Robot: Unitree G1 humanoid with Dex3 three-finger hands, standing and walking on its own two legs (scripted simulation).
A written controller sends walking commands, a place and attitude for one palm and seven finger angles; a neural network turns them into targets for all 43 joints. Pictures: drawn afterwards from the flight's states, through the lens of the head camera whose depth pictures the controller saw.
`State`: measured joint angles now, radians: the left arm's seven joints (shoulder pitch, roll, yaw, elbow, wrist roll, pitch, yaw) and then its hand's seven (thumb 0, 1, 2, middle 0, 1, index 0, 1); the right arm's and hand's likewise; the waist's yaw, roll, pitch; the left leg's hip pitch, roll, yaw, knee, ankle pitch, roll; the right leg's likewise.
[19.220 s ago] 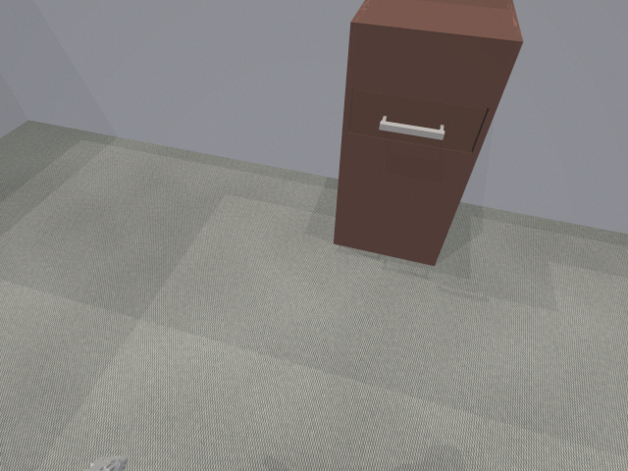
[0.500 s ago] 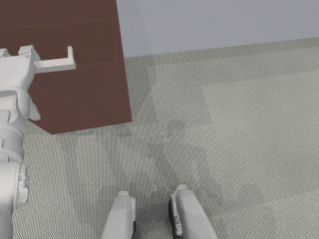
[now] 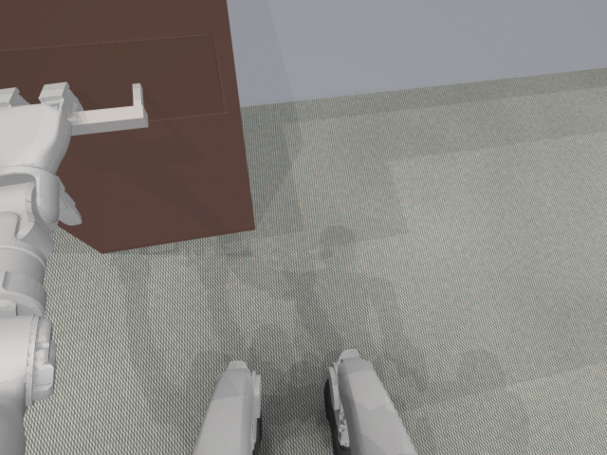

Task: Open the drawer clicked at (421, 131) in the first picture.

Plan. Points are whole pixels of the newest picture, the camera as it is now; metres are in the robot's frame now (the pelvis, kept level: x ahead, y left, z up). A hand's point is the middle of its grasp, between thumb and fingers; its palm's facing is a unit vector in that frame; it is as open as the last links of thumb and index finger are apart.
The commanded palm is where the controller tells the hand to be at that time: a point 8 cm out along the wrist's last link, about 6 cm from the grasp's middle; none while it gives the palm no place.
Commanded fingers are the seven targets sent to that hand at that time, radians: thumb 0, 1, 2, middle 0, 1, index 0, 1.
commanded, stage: close the thumb around the handle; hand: left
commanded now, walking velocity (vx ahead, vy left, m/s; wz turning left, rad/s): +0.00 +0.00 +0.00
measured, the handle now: (67, 111) +0.55 +0.29 +0.00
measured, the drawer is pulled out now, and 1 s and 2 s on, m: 0.00 0.01 0.11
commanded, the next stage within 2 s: pull the drawer open in 0.62 s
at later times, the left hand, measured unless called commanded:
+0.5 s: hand (52, 159) +0.49 +0.31 -0.02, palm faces -0.05 -0.01 -1.00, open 6.1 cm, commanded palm +0.49 +0.29 +0.03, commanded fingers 0.00 0.90 0.90 -0.40 -1.35 -0.40 -1.35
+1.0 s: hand (52, 165) +0.48 +0.31 -0.02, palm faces -0.07 -0.03 -1.00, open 5.6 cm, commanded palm +0.46 +0.28 +0.03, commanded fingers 0.00 0.90 0.90 -0.40 -1.35 -0.40 -1.35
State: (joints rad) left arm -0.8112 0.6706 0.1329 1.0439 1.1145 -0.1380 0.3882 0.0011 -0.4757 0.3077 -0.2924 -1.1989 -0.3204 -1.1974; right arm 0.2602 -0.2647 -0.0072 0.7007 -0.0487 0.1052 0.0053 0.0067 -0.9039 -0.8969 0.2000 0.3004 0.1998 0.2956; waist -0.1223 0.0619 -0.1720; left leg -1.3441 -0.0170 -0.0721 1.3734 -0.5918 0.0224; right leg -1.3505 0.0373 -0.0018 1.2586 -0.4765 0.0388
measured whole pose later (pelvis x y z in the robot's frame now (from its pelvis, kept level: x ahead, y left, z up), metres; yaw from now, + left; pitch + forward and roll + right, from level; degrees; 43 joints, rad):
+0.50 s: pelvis +0.00 +0.00 +0.00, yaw +0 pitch +32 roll -5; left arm -0.82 0.68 0.12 1.06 1.12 -0.15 0.40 0.00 0.62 0.78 -0.37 -1.32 -0.40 -1.32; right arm 0.26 -0.27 -0.01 0.70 -0.05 0.10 0.00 0.01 -0.90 -0.90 0.20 0.30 0.20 0.30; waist -0.12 0.06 -0.17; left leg -1.34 -0.02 -0.07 1.37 -0.59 0.02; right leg -1.35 0.04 0.00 1.26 -0.48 0.04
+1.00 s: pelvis +0.01 +0.00 +0.01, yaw -1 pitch +32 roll -4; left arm -0.67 0.64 0.16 0.93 1.08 -0.15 0.38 0.01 0.76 0.79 -0.32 -1.35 -0.37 -1.34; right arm 0.28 -0.26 -0.03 0.70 -0.05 0.11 0.01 0.01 -0.90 -0.90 0.20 0.30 0.20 0.30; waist -0.10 0.06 -0.17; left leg -1.27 0.00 -0.05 1.32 -0.60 0.03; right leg -1.29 0.05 0.02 1.21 -0.48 0.04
